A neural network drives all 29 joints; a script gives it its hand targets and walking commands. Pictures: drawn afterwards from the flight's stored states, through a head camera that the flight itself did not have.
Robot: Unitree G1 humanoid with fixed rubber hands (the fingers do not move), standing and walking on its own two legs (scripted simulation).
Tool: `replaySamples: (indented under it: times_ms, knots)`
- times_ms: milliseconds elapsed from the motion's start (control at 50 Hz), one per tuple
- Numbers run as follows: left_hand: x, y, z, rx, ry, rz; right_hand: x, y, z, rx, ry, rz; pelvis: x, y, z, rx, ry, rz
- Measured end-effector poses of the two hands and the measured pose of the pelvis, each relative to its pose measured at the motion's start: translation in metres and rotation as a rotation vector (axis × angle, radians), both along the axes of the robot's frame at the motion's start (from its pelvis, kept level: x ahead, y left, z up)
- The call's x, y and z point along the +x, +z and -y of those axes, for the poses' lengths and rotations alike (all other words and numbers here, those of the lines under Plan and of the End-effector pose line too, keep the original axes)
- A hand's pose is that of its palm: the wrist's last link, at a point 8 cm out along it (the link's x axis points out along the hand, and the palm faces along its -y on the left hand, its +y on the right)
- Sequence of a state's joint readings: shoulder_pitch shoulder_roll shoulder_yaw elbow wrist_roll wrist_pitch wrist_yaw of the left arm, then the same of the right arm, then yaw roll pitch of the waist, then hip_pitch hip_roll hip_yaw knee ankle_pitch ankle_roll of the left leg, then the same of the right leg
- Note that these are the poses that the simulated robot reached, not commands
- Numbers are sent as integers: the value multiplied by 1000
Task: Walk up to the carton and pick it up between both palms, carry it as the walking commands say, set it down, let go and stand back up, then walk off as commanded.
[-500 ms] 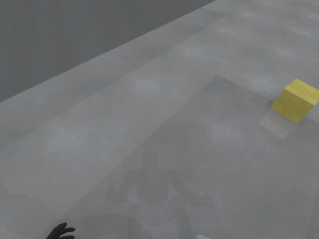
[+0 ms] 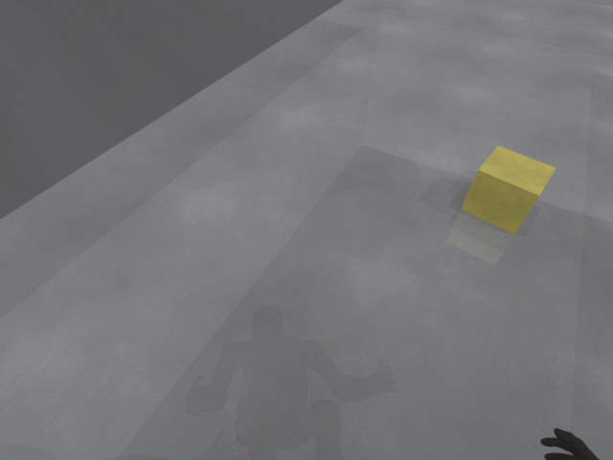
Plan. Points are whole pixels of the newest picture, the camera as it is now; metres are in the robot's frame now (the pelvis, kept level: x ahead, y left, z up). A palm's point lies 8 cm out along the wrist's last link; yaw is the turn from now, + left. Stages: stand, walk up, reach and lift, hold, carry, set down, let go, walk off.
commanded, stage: walk up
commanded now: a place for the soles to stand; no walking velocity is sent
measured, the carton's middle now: (506, 189) +1.35 -0.92 -0.65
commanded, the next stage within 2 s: none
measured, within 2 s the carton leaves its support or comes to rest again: neither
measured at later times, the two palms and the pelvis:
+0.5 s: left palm (199, 325) +0.36 +0.20 -0.09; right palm out of the picture +0.20 -0.42 -0.09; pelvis +0.19 -0.08 -0.01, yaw -8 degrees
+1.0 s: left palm (256, 267) +0.50 +0.12 -0.12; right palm out of the picture +0.35 -0.50 -0.06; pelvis +0.36 -0.15 -0.01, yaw -15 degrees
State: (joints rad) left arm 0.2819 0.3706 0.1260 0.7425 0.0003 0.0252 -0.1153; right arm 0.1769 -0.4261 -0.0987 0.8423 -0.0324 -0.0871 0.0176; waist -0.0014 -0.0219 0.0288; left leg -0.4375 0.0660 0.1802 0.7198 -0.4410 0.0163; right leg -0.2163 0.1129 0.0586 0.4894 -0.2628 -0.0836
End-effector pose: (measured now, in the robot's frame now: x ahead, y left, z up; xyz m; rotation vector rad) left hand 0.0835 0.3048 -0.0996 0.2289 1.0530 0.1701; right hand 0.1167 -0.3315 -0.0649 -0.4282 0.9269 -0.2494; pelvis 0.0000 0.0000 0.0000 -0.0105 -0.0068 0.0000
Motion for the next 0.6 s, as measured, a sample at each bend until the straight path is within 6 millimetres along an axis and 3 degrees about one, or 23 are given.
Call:
replaySamples:
  times_ms: [60,120,240,340,420,500,540,600]
  knots:
    - [33,-10,1,-16,-23,-8,13,-1,1,-24,-21,-8,26,-5,-3,-15,-20,-14]
    - [73,-16,3,-23,-56,1,14,-6,3,-44,-59,-42,50,-9,-5,-14,-42,-25]
    - [148,-1,18,-31,-118,33,13,4,13,-49,-138,-102,99,4,1,-5,-98,-17]
    - [204,9,42,-40,-150,68,29,7,30,-44,-162,-134,133,9,19,0,-114,-20]
    - [247,13,69,-35,-172,99,52,0,53,-26,-170,-135,160,6,43,15,-125,-18]
    - [278,9,101,-10,-183,106,83,-21,84,3,-173,-117,188,-7,75,40,-136,-10]
    - [285,0,115,17,-185,99,104,-36,102,17,-180,-87,201,-19,93,49,-149,9]
    - [284,-1,128,48,-190,45,138,-30,121,32,-193,-17,217,-16,110,41,-184,23]
